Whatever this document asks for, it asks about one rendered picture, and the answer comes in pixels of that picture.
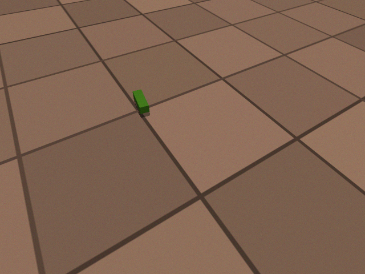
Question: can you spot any carton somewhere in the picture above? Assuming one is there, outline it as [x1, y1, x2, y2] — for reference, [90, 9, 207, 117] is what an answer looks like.
[133, 90, 149, 114]

